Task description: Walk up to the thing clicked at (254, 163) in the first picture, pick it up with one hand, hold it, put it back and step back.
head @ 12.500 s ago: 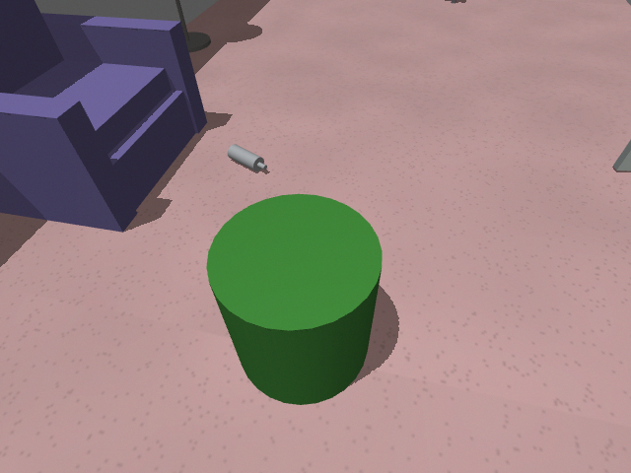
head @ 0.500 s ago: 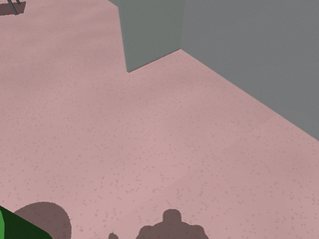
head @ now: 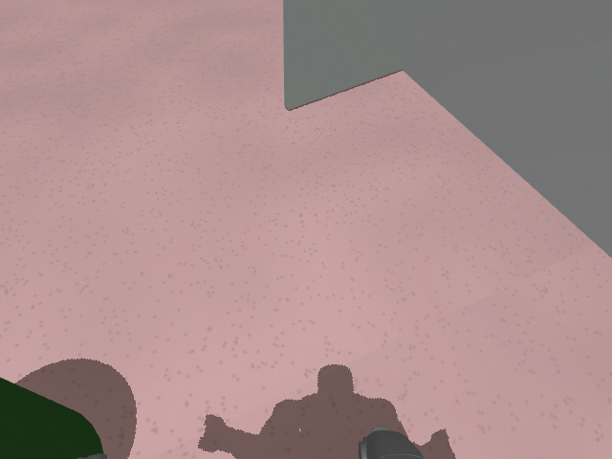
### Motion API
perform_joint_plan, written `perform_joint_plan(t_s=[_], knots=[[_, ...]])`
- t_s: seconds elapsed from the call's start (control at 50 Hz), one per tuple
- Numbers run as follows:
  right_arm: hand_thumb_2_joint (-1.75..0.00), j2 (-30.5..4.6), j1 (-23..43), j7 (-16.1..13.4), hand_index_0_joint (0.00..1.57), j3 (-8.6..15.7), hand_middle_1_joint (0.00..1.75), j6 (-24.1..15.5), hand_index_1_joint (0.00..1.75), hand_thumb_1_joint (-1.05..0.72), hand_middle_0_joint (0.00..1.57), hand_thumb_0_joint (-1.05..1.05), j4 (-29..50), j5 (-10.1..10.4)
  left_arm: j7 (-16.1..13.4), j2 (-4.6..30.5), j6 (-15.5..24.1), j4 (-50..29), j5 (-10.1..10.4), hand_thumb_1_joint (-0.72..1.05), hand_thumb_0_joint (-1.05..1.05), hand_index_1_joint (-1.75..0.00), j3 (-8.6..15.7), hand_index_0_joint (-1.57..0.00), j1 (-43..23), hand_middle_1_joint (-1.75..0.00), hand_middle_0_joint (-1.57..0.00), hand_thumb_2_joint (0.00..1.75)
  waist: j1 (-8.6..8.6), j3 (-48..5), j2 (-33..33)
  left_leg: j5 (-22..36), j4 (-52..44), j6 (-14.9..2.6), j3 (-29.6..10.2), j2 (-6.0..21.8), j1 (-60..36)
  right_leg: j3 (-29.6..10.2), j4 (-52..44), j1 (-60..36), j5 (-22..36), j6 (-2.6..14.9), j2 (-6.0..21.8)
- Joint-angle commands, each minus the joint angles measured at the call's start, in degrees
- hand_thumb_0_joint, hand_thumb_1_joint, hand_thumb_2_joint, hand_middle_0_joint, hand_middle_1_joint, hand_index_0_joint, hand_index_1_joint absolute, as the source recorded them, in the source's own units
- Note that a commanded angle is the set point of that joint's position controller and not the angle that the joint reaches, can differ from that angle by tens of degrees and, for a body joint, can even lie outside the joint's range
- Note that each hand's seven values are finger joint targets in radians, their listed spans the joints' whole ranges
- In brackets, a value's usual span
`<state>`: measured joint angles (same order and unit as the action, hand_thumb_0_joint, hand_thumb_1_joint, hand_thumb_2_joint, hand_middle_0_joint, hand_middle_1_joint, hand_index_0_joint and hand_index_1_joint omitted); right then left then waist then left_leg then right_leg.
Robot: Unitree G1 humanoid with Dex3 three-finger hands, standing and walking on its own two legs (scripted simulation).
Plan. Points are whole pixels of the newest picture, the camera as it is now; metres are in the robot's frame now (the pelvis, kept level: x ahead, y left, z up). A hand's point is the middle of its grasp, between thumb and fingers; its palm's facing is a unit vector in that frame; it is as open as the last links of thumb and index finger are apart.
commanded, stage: walk up
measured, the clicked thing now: out of the picture +0.72 +1.64 -0.72
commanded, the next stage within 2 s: stand in 1.68 s
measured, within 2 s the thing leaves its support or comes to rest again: neither
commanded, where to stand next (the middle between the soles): +0.02 -0.03 m, yaw +6 degrees
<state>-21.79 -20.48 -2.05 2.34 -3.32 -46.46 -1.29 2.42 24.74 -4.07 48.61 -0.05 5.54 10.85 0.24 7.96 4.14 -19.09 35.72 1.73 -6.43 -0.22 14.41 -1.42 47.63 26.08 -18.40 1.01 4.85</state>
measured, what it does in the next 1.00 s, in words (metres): steps on the spot: right foot, then left foot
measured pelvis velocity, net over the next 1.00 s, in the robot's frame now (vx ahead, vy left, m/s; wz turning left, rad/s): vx -0.04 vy -0.05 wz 0.17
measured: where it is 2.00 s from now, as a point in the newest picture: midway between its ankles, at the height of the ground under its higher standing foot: outside the picture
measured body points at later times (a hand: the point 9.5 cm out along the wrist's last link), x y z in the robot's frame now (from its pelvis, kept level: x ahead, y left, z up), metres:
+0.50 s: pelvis -0.01 -0.05 -0.01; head +0.03 -0.04 +0.43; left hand +0.02 +0.28 -0.12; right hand +0.14 -0.35 -0.13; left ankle -0.01 +0.08 -0.73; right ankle +0.06 -0.15 -0.72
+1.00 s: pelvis -0.04 -0.05 +0.00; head -0.03 -0.06 +0.45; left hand -0.06 +0.26 -0.12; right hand +0.12 -0.33 -0.12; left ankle -0.02 +0.08 -0.72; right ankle -0.03 -0.19 -0.72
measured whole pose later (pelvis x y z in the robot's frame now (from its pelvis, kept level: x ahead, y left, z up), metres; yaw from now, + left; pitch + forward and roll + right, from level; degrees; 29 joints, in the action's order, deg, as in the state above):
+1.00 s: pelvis -0.04 -0.05 +0.00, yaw +10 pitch -3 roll +0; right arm -21.8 -8.2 1.5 1.9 0.8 -54.9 -0.8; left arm 0.5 20.9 1.6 57.9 -0.7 0.6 14.3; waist -1.4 3.4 -2.1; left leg -14.1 33.6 0.0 -1.7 0.5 16.6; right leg 0.6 33.0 11.0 -19.2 -1.4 2.0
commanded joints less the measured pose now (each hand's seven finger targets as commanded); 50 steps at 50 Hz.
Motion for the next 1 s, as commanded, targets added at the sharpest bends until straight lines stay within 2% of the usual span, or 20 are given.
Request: perform_joint_plan(t_s=[0.0,0.02,0.04,0.06,0.08,0.1,0.18,0.36,0.44,0.46,0.5,0.52,0.54,0.6,0.72,0.76,0.8,0.88,0.94,0.98], knots=[[-0.90,-16.8,1.8,-1.2,0.20,4.9,0.30,1.2,0.30,-0.90,0.20,0.00,5.6,0.7,-1.4,6.8,2.1,-3.2,0.0,0.90,0.00,-0.30,2.2,-0.20,3.2,-0.30,-0.20,0.90,-1.61,-9.1,-14.2,35.6,3.0,-10.11,-3.8,7.8,4.9,4.3,-13.6,-14.7,6.3,1.22,-3.9],[-0.90,-14.3,1.6,-1.3,0.20,4.0,0.30,1.7,0.30,-0.90,0.20,0.00,5.9,1.4,-1.8,8.4,2.7,-2.7,-0.4,0.90,0.00,-0.30,2.6,-0.20,4.6,-0.30,-0.20,0.90,-2.63,-10.2,-9.5,30.5,7.9,-7.65,-3.3,5.3,5.2,2.8,-18.1,-17.4,12.9,2.48,-2.6],[-0.90,-11.2,-0.1,-1.4,0.20,3.0,0.30,1.9,0.30,-0.90,0.20,0.00,6.2,2.2,-2.1,12.4,3.3,-3.3,-1.1,0.90,0.00,-0.30,3.6,-0.20,5.4,-0.30,-0.20,0.90,-2.72,-13.2,0.7,16.8,17.3,-4.87,-0.6,0.7,8.3,-7.3,-19.9,-21.2,26.0,4.71,6.8],[-0.90,-8.6,-1.4,-1.9,0.20,1.9,0.30,2.3,0.30,-0.90,0.20,0.00,6.2,2.2,-2.2,14.1,3.6,-4.8,-1.1,0.90,0.00,-0.30,3.6,-0.20,4.0,-0.30,-0.20,0.90,-2.09,-11.8,8.8,-14.7,25.3,-3.09,2.9,-5.9,17.3,-18.3,-22.1,-23.9,35.7,8.73,16.2],[-0.90,-10.3,-2.8,-3.1,0.20,2.7,0.30,3.0,0.30,-0.90,0.20,0.00,5.3,1.9,-2.3,15.7,3.5,-6.2,-1.3,0.90,0.00,-0.30,3.4,-0.20,-0.5,-0.30,-0.20,0.90,-1.33,-14.2,12.3,-22.1,34.1,-3.08,0.7,-3.2,17.5,-25.2,-22.6,-22.1,37.7,16.75,21.5],[-0.90,-12.6,-1.8,-3.3,0.20,3.3,0.30,2.8,0.30,-0.90,0.20,0.00,4.3,1.5,-2.4,14.6,3.3,-6.2,-1.0,0.90,0.00,-0.30,3.4,-0.20,-2.4,-0.30,-0.20,0.90,-0.69,-12.0,10.6,-21.5,36.7,-2.83,-0.3,-1.5,17.0,-26.2,-23.7,-17.8,34.3,18.05,21.9],[-0.90,-11.9,0.4,-1.2,0.20,3.4,0.30,3.0,0.30,-0.90,0.20,0.00,2.5,1.6,-3.1,10.3,4.0,-4.9,-1.3,0.90,0.00,-0.30,2.1,-0.20,-1.3,-0.30,-0.20,0.90,-1.74,-8.9,5.8,-10.8,34.7,-2.50,-0.6,-3.5,16.7,-8.4,-19.7,-15.8,24.7,11.41,10.0],[-0.90,-11.7,5.8,0.3,0.20,3.1,0.30,2.8,0.30,-0.90,0.20,0.00,2.3,0.3,-3.5,12.5,4.9,-5.3,-0.8,0.90,0.00,-0.30,2.2,-0.20,0.9,-0.30,-0.20,0.90,-3.04,-10.4,7.1,-8.5,11.4,-1.66,4.4,0.1,10.5,-8.0,-16.9,-18.9,33.9,13.46,15.7],[-0.90,-11.6,3.8,1.3,0.20,3.8,0.30,2.6,0.30,-0.90,0.20,0.00,0.2,0.0,-3.0,12.3,4.2,-5.1,-0.2,0.90,0.00,-0.30,1.3,-0.20,-2.5,-0.30,-0.20,0.90,0.11,-10.7,4.1,2.7,-1.1,-3.47,7.0,-1.6,-2.3,-4.3,-13.9,-7.4,14.7,8.59,12.7],[-0.90,-12.5,3.7,1.4,0.20,4.0,0.30,2.5,0.30,-0.90,0.20,0.00,0.1,-0.3,-2.9,11.0,4.0,-5.0,-0.2,0.90,0.00,-0.30,0.7,-0.20,-2.7,-0.30,-0.20,0.90,0.68,-10.5,2.3,1.8,-3.1,-4.54,4.2,-0.5,-4.4,-4.1,-12.9,-3.7,8.0,6.82,12.0],[-0.90,-18.8,9.2,1.6,0.20,4.9,0.30,2.0,0.30,-0.90,0.20,0.00,2.4,-1.0,-2.9,6.9,3.5,-4.2,0.7,0.90,0.00,-0.30,-0.5,-0.20,0.0,-0.30,-0.20,0.90,-1.38,-9.1,-17.3,-5.4,-16.1,-12.38,-22.5,15.8,-0.8,4.8,0.2,3.0,-13.4,0.43,-0.7],[-0.90,-20.3,10.9,1.6,0.20,5.2,0.30,2.1,0.30,-0.90,0.20,0.00,2.1,-0.2,-3.6,10.8,3.3,-2.8,0.3,0.90,0.00,-0.30,0.9,-0.20,-2.2,-0.30,-0.20,0.90,0.79,-7.0,-16.7,-6.8,-18.1,-18.36,-25.7,20.4,9.5,1.0,9.2,-3.3,-20.1,0.37,-1.8],[-0.90,-18.4,12.6,1.5,0.20,4.8,0.30,2.3,0.30,-0.90,0.20,0.00,2.0,-0.5,-3.4,11.7,3.2,-2.1,0.2,0.90,0.00,-0.30,1.1,-0.20,-1.6,-0.30,-0.20,0.90,-0.25,-4.5,-13.0,-7.4,-17.9,-18.91,-23.9,19.5,13.2,-0.6,11.4,-5.0,-18.7,0.31,-1.0],[-0.90,-14.4,14.8,0.9,0.20,2.9,0.30,1.8,0.30,-0.90,0.20,0.00,1.9,-0.2,-2.7,9.7,3.4,0.6,0.7,0.90,0.00,-0.30,0.9,-0.20,2.4,-0.30,-0.20,0.90,-2.27,-4.1,-11.7,4.0,-12.9,-13.61,-10.9,12.1,9.2,-1.5,8.8,-3.8,-11.4,0.84,-2.5],[-0.90,-13.3,14.3,2.0,0.20,2.5,0.30,3.4,0.30,-0.90,0.20,0.00,0.4,-0.3,-3.4,7.3,6.4,4.7,-0.5,0.90,0.00,-0.30,-0.3,-0.20,6.8,-0.30,-0.20,0.90,-3.07,-9.8,-12.8,5.2,-3.4,-10.49,-4.6,9.1,2.3,2.6,-26.4,-16.7,-1.4,0.21,-3.9],[-0.90,-9.0,13.5,2.3,0.20,1.1,0.30,3.5,0.30,-0.90,0.20,0.00,1.2,1.0,-4.3,13.8,8.3,3.9,-2.2,0.90,0.00,-0.30,0.6,-0.20,5.6,-0.30,-0.20,0.90,-2.00,-9.4,0.7,5.1,8.1,-4.29,0.8,2.1,12.0,-19.6,-30.5,-22.2,9.1,4.25,9.2],[-0.90,-12.3,13.3,1.8,0.20,2.7,0.30,3.6,0.30,-0.90,0.20,0.00,-1.6,0.3,-3.8,17.3,7.9,2.4,-1.9,0.90,0.00,-0.30,0.8,-0.20,-1.6,-0.30,-0.20,0.90,0.13,-5.0,3.2,-9.4,8.3,-2.96,2.1,3.1,5.7,-23.6,-28.1,-8.7,3.5,11.90,16.4],[-0.90,-11.4,14.0,2.7,0.20,2.9,0.30,2.2,0.30,-0.90,0.20,0.00,-3.7,0.6,-3.5,9.7,8.1,3.2,-0.5,0.90,0.00,-0.30,-1.6,-0.20,-1.6,-0.30,-0.20,0.90,0.62,-7.4,-2.2,13.4,-7.8,-6.02,-2.4,5.5,-7.0,-3.9,-21.4,-6.5,8.5,1.57,2.4],[-0.90,-12.4,16.6,2.9,0.20,2.6,0.30,2.4,0.30,-0.90,0.20,0.00,-3.3,0.3,-2.9,10.1,7.4,4.6,-0.6,0.90,0.00,-0.30,-2.0,-0.20,0.0,-0.30,-0.20,0.90,-0.33,-5.8,-1.3,-9.4,-10.9,-6.30,-4.2,6.1,-1.2,-5.0,-27.1,-6.7,-10.3,1.48,1.2],[-0.90,-11.8,15.5,3.3,0.20,2.2,0.30,2.8,0.30,-0.90,0.20,0.00,-5.3,0.3,-2.9,10.2,7.4,4.9,-0.8,0.90,0.00,-0.30,-1.8,-0.20,-2.1,-0.30,-0.20,0.90,0.09,-3.1,-1.8,-8.8,-12.2,-4.80,-2.4,4.7,0.5,-6.5,-28.0,-7.5,-13.7,2.01,1.9]])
